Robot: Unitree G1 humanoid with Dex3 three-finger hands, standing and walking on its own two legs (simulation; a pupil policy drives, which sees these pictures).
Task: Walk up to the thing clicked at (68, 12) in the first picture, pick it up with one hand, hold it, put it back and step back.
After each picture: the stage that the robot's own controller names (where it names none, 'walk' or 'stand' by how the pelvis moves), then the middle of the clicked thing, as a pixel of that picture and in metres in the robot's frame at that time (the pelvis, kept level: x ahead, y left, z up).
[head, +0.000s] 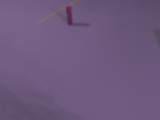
stand; (69, 16) +1.77 +0.19 -0.65
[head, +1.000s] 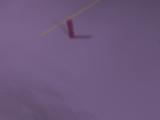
walk; (70, 29) +1.64 +0.27 -0.65
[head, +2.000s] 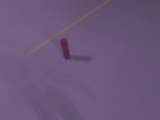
walk; (65, 49) +1.11 +0.27 -0.65
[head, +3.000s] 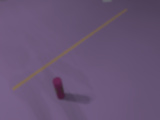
walk; (59, 89) +0.68 +0.25 -0.63
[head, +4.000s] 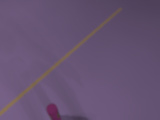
walk; (54, 114) +0.43 +0.21 -0.64
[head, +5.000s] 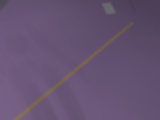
stand; out of the picture +0.35 +0.20 -0.65
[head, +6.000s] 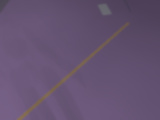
stand; out of the picture +0.35 +0.23 -0.66
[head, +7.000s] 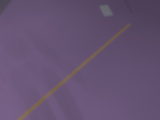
stand; out of the picture +0.36 +0.22 -0.66
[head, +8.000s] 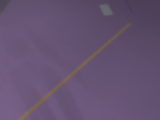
stand; out of the picture +0.34 +0.22 -0.66
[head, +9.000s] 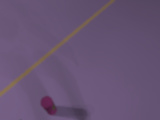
go down; (49, 106) +0.38 +0.21 -0.57
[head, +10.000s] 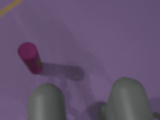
go down; (32, 60) +0.45 +0.22 -0.27
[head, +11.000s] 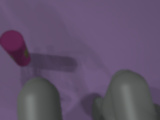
close in; (18, 51) +0.44 +0.23 -0.23
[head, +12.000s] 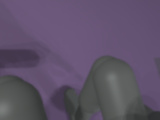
close; out of the picture +0.44 +0.27 -0.16
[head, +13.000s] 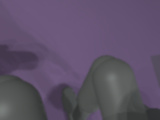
lift; out of the picture +0.42 +0.27 -0.16
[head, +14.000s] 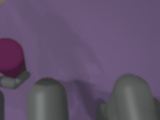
lift; (12, 65) +0.35 +0.25 -0.05
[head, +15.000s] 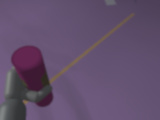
hold; (37, 81) +0.32 +0.17 +0.08
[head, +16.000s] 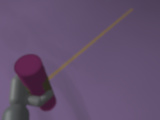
hold; (39, 87) +0.32 +0.17 +0.03
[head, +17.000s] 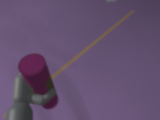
crouch; (42, 86) +0.32 +0.16 +0.03
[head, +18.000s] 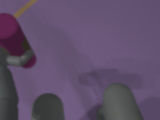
crouch; (18, 47) +0.45 +0.19 -0.05
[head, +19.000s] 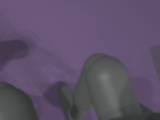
lower; out of the picture +0.45 +0.27 -0.17
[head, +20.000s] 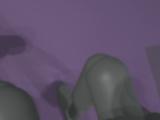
lower; out of the picture +0.46 +0.28 -0.17
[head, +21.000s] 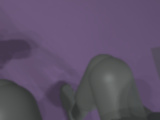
lower; out of the picture +0.44 +0.28 -0.17
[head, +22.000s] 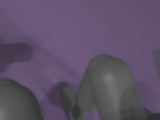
lower; out of the picture +0.44 +0.28 -0.17
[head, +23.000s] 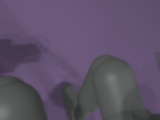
loosen; out of the picture +0.43 +0.26 -0.17
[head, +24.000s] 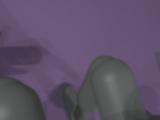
withdraw; out of the picture +0.43 +0.25 -0.17
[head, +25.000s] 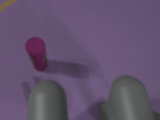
walk; (38, 57) +0.46 +0.20 -0.25
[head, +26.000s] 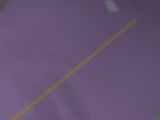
stand; out of the picture +0.36 +0.17 -0.59
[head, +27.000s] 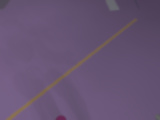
stand; out of the picture +0.39 +0.18 -0.60
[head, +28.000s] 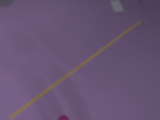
stand; out of the picture +0.38 +0.17 -0.62
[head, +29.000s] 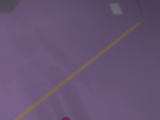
walk; out of the picture +0.39 +0.17 -0.65
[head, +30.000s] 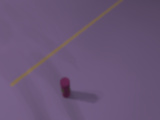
walk; (65, 88) +0.55 +0.12 -0.64
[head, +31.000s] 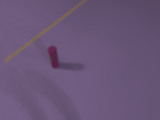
walk; (53, 57) +0.84 +0.25 -0.63
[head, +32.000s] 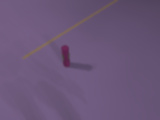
stand; (65, 56) +1.01 +0.18 -0.64
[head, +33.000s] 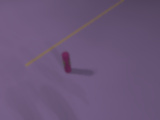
stand; (66, 63) +0.99 +0.20 -0.66
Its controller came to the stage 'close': yes
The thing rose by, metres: 0.69
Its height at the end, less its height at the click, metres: +0.00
